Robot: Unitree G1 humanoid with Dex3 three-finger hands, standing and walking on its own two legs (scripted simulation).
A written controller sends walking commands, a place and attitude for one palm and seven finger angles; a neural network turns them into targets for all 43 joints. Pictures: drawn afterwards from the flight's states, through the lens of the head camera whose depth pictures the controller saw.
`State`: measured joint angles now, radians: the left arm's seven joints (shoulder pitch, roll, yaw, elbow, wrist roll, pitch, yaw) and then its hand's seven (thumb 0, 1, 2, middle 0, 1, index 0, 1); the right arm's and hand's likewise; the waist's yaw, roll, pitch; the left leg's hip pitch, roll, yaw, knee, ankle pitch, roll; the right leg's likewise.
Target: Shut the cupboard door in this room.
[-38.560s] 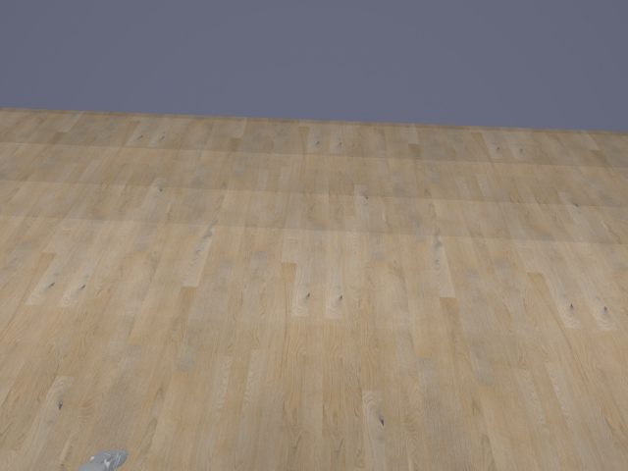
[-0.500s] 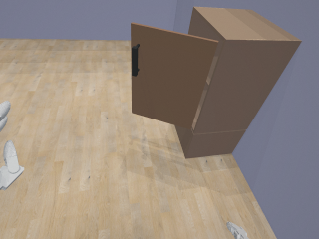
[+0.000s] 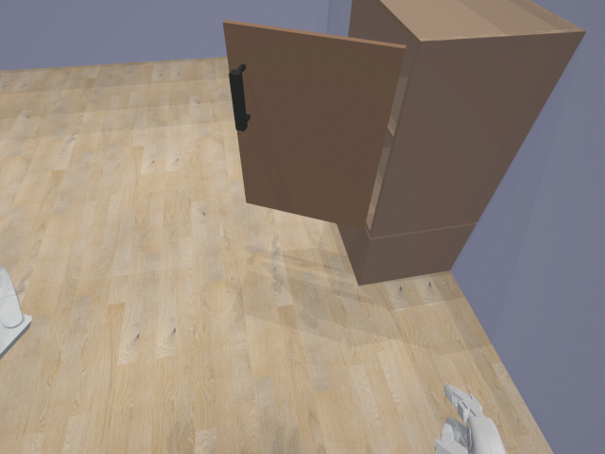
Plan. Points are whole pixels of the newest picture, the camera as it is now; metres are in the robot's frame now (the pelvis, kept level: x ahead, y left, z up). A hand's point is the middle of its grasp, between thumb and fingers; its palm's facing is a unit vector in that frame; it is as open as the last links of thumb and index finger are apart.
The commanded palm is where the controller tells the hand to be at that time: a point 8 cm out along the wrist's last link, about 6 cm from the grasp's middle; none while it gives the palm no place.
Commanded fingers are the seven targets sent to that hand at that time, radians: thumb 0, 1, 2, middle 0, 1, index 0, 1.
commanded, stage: stop stepping back and stand still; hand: left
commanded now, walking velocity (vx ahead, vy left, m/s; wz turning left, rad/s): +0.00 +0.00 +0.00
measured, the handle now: (241, 98) +0.93 +0.20 -0.02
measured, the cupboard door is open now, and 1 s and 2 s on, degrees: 62 62 62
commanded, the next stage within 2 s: let the arm hang, fingers relaxed in 0.14 s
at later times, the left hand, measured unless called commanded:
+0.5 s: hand out of the picture +0.08 +0.20 -0.15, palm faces -0.02 -0.98 -0.21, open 7.4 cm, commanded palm none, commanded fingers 0.00 0.90 0.90 -0.20 -0.30 -0.20 -0.30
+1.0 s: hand out of the picture -0.11 +0.20 -0.17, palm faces +0.07 -0.98 -0.18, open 7.3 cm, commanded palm none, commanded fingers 0.00 0.90 0.90 -0.20 -0.30 -0.20 -0.30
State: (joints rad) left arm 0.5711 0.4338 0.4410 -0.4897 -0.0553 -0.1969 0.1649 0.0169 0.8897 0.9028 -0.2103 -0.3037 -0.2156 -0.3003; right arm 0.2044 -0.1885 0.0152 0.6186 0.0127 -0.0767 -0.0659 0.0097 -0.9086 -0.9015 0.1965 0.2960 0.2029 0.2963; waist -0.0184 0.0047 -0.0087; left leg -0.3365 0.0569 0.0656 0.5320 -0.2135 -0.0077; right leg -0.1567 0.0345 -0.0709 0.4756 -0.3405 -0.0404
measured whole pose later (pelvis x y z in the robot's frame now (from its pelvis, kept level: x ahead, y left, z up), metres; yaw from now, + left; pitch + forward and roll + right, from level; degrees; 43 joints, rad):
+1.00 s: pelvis -0.04 +0.03 +0.00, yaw +1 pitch -2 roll -1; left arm 0.40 0.14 0.01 1.15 0.01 0.01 0.03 0.01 0.91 0.90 -0.20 -0.30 -0.20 -0.30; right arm 0.31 -0.12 0.00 1.13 -0.01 0.03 -0.03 0.00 -0.91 -0.90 0.20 0.30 0.20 0.30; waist 0.00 0.02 0.03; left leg -0.28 0.00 0.07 0.43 -0.12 0.04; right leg -0.13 -0.02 -0.08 0.44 -0.27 0.00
